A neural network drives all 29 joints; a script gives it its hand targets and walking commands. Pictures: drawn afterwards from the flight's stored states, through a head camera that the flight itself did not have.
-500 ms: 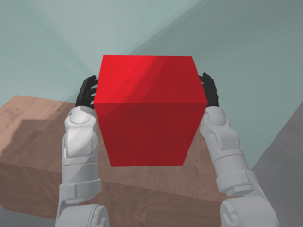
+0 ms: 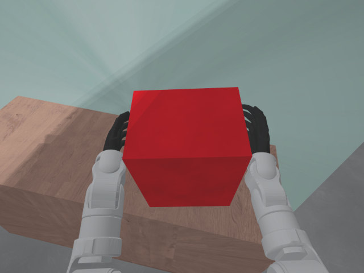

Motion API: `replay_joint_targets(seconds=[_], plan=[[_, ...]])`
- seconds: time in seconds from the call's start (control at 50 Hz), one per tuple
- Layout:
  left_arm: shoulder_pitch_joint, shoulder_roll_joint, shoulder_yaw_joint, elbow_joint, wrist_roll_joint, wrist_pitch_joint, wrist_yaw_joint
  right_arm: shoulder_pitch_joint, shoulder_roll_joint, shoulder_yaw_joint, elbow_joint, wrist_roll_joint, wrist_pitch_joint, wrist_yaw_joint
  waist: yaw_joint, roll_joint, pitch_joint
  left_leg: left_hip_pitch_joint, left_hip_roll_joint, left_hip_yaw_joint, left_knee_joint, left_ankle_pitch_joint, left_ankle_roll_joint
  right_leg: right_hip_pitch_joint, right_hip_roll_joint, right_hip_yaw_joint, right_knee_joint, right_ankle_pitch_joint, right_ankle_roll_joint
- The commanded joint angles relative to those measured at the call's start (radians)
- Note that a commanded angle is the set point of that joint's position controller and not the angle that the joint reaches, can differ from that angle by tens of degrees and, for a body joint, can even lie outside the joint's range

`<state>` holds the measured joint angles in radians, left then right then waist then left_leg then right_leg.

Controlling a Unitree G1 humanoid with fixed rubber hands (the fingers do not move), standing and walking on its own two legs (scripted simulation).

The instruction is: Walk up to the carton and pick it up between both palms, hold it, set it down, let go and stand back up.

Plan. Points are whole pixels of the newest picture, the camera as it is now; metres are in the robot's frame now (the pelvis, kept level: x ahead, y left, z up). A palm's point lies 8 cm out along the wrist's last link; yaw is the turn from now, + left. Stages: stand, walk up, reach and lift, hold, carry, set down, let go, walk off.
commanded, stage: set down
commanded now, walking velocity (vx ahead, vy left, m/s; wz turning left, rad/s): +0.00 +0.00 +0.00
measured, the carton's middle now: (187, 155) +0.37 -0.03 +0.07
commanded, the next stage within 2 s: none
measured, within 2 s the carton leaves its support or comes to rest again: neither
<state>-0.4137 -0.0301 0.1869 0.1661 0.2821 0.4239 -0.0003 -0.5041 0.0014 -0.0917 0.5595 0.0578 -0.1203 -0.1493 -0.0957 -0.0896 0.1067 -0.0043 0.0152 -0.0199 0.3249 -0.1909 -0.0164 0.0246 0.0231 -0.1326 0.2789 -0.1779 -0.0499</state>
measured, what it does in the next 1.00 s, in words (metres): stands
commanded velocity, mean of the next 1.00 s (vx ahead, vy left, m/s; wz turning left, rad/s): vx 0.00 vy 0.00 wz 0.00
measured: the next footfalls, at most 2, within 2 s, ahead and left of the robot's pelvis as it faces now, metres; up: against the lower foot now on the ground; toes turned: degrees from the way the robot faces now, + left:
none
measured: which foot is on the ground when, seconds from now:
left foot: down 0.00-1.00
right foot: down 0.00-1.00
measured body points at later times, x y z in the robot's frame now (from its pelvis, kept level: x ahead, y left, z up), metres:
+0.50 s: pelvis +0.00 +0.01 +0.00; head -0.02 +0.03 +0.45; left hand +0.36 +0.14 +0.11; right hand +0.35 -0.17 +0.12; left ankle +0.00 +0.13 -0.75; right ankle +0.00 -0.08 -0.75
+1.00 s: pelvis +0.01 +0.00 +0.00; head +0.02 +0.01 +0.45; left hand +0.38 +0.11 +0.06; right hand +0.37 -0.20 +0.09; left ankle +0.00 +0.13 -0.75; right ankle +0.00 -0.08 -0.75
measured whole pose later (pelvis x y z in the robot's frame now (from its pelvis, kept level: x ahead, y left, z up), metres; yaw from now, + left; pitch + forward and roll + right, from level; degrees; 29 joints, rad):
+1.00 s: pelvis +0.01 +0.00 +0.00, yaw -2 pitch -2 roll +0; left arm -0.43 -0.10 0.26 0.47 0.31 0.19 0.04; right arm -0.54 -0.01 -0.20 0.81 -0.06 -0.23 -0.10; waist -0.06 -0.04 0.04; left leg -0.08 0.03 0.02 0.28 -0.17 -0.02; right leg -0.08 0.03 -0.10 0.26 -0.15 -0.05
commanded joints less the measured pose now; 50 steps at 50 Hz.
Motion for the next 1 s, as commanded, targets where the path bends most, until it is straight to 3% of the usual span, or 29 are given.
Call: replay_joint_targets(seconds=[0.0,0.04,0.06,0.1,0.14,0.22,0.26,0.32,0.34,0.38,0.44,0.48,0.54,0.62,0.66,0.68,0.7,0.74,0.76,0.8,0.82,0.86,0.9,0.92,0.94,0.96,0.98], plan=[[-0.569,-0.467,-0.453,-0.221,-0.081,-0.088,-0.111,-0.505,0.43,0.422,-0.234,0.017,-0.02,0.08,0.006,0.087,-0.49,0.09,-0.036,0.027,0.011,0.412,-0.012,0.212,-0.019,0.021,0.044,0.603,0.109],[-0.529,-0.452,-0.438,-0.212,-0.067,-0.074,-0.119,-0.507,0.429,0.447,-0.274,0.031,-0.014,0.078,0.028,0.102,-0.481,0.041,-0.041,0.029,0.002,0.395,0.001,0.239,-0.032,0.031,0.052,0.634,0.117],[-0.516,-0.444,-0.424,-0.213,-0.062,-0.066,-0.119,-0.498,0.425,0.449,-0.277,0.033,-0.01,0.075,0.022,0.071,-0.464,0.046,-0.041,0.029,-0.001,0.378,0.007,0.243,-0.03,0.032,0.056,0.647,0.124],[-0.502,-0.444,-0.407,-0.201,-0.055,-0.05,-0.123,-0.499,0.409,0.45,-0.282,0.039,-0.003,0.078,0.035,0.07,-0.431,0.027,-0.037,0.038,-0.024,0.328,0.013,0.23,-0.034,0.027,0.042,0.599,0.121],[-0.492,-0.445,-0.416,-0.225,-0.061,-0.047,-0.127,-0.485,0.419,0.458,-0.278,0.042,-0.003,0.075,0.025,0.058,-0.425,0.039,-0.039,0.036,-0.018,0.353,0.014,0.236,-0.031,0.033,0.049,0.651,0.12],[-0.52,-0.458,-0.436,-0.236,-0.076,-0.057,-0.129,-0.496,0.419,0.433,-0.281,0.023,-0.011,0.077,0.012,0.066,-0.433,0.057,-0.034,0.04,-0.022,0.344,0.005,0.21,-0.025,0.016,0.045,0.623,0.12],[-0.512,-0.473,-0.434,-0.205,-0.061,-0.058,-0.127,-0.478,0.388,0.391,-0.24,0.002,-0.008,0.084,-0.001,0.092,-0.409,0.065,-0.029,0.039,-0.02,0.302,-0.007,0.158,-0.022,0.009,0.032,0.53,0.109],[-0.538,-0.483,-0.426,-0.202,-0.066,-0.067,-0.123,-0.476,0.391,0.36,-0.227,-0.022,-0.016,0.092,-0.014,0.084,-0.4,0.093,-0.024,0.04,-0.024,0.266,-0.013,0.11,-0.012,-0.003,0.007,0.445,0.099],[-0.547,-0.482,-0.431,-0.183,-0.075,-0.078,-0.123,-0.49,0.389,0.35,-0.227,-0.029,-0.025,0.096,-0.013,0.066,-0.418,0.082,-0.02,0.037,-0.026,0.251,-0.011,0.105,-0.012,-0.005,0.011,0.436,0.099],[-0.575,-0.491,-0.432,-0.156,-0.079,-0.098,-0.11,-0.507,0.382,0.322,-0.206,-0.045,-0.038,0.108,-0.012,0.084,-0.429,0.079,-0.017,0.038,-0.027,0.223,-0.017,0.08,-0.009,-0.01,0.007,0.379,0.092],[-0.593,-0.496,-0.397,-0.077,-0.052,-0.119,-0.101,-0.502,0.369,0.256,-0.105,-0.089,-0.045,0.127,-0.012,0.086,-0.361,0.059,-0.007,0.044,-0.063,0.125,-0.01,0.017,-0.014,-0.018,-0.023,0.233,0.084],[-0.61,-0.491,-0.357,0.002,-0.037,-0.129,-0.095,-0.531,0.369,0.211,-0.058,-0.114,-0.049,0.143,0.016,0.073,-0.338,0.031,-0.006,0.055,-0.081,0.061,0.001,-0.001,-0.015,-0.017,-0.033,0.152,0.084],[-0.63,-0.505,-0.351,0.028,-0.038,-0.162,-0.075,-0.562,0.375,0.184,-0.036,-0.121,-0.077,0.163,0.028,0.106,-0.41,0.07,-0.001,0.057,-0.064,0.121,-0.011,-0.012,-0.012,-0.017,-0.027,0.184,0.073],[-0.696,-0.519,-0.334,0.063,-0.034,-0.211,-0.055,-0.573,0.39,0.131,0.064,-0.152,-0.095,0.184,0.025,0.097,-0.435,0.069,0.003,0.062,-0.066,0.119,-0.013,-0.036,-0.008,-0.01,-0.036,0.163,0.073],[-0.69,-0.518,-0.313,0.109,-0.024,-0.232,-0.051,-0.589,0.412,0.133,0.068,-0.162,-0.101,0.188,0.044,0.087,-0.455,0.043,-0.005,0.072,-0.068,0.122,0.0,-0.005,-0.016,0.001,-0.033,0.187,0.081],[-0.685,-0.508,-0.298,0.107,-0.022,-0.249,-0.048,-0.579,0.425,0.145,0.066,-0.169,-0.105,0.188,0.051,0.072,-0.472,0.035,-0.007,0.07,-0.067,0.145,0.007,0.022,-0.017,0.009,-0.022,0.247,0.088],[-0.717,-0.519,-0.325,0.081,-0.025,-0.267,-0.041,-0.584,0.436,0.151,0.066,-0.16,-0.118,0.189,0.051,0.099,-0.519,0.026,-0.01,0.071,-0.059,0.188,0.001,0.048,-0.016,0.012,-0.008,0.315,0.087],[-0.676,-0.533,-0.301,0.12,-0.007,-0.28,-0.036,-0.572,0.434,0.166,0.095,-0.158,-0.119,0.198,0.058,0.096,-0.505,0.028,-0.009,0.07,-0.061,0.212,-0.001,0.049,-0.013,0.015,-0.004,0.342,0.092],[-0.687,-0.527,-0.305,0.128,-0.01,-0.285,-0.035,-0.562,0.432,0.158,0.117,-0.159,-0.118,0.197,0.046,0.096,-0.493,0.03,-0.012,0.069,-0.059,0.204,0.003,0.031,-0.017,0.017,-0.006,0.339,0.09],[-0.666,-0.537,-0.3,0.14,0.002,-0.297,-0.033,-0.522,0.44,0.168,0.14,-0.165,-0.117,0.197,0.056,0.097,-0.496,0.033,-0.008,0.072,-0.062,0.215,-0.003,0.055,-0.013,0.018,-0.003,0.37,0.092],[-0.66,-0.556,-0.309,0.121,-0.004,-0.304,-0.033,-0.507,0.44,0.166,0.149,-0.171,-0.12,0.196,0.036,0.098,-0.512,0.056,-0.008,0.065,-0.051,0.258,-0.009,0.052,-0.011,0.017,0.002,0.413,0.09],[-0.663,-0.55,-0.314,0.111,-0.024,-0.321,-0.032,-0.515,0.459,0.196,0.119,-0.158,-0.133,0.187,0.039,0.073,-0.557,0.049,-0.011,0.062,-0.035,0.31,-0.011,0.086,-0.009,0.026,0.015,0.514,0.099],[-0.639,-0.547,-0.305,0.145,-0.015,-0.327,-0.04,-0.489,0.467,0.202,0.14,-0.165,-0.128,0.175,0.026,0.055,-0.527,0.001,-0.018,0.059,-0.041,0.273,0.001,0.122,-0.025,0.043,0.024,0.559,0.112],[-0.646,-0.531,-0.298,0.135,-0.017,-0.334,-0.044,-0.488,0.479,0.215,0.135,-0.159,-0.128,0.171,0.043,0.058,-0.521,-0.036,-0.023,0.06,-0.047,0.258,0.011,0.15,-0.032,0.051,0.029,0.591,0.118],[-0.669,-0.534,-0.314,0.11,-0.022,-0.346,-0.045,-0.488,0.494,0.221,0.116,-0.164,-0.134,0.166,0.022,0.051,-0.553,-0.038,-0.026,0.06,-0.051,0.258,0.013,0.167,-0.029,0.056,0.04,0.623,0.122],[-0.667,-0.535,-0.306,0.111,-0.02,-0.355,-0.046,-0.497,0.503,0.237,0.104,-0.162,-0.14,0.165,0.038,0.045,-0.561,-0.056,-0.025,0.059,-0.049,0.249,0.017,0.18,-0.037,0.065,0.048,0.65,0.124],[-0.666,-0.537,-0.314,0.123,-0.027,-0.361,-0.043,-0.516,0.503,0.243,0.073,-0.16,-0.148,0.164,0.034,0.027,-0.572,-0.071,-0.028,0.051,-0.049,0.257,0.014,0.186,-0.031,0.056,0.054,0.647,0.125]])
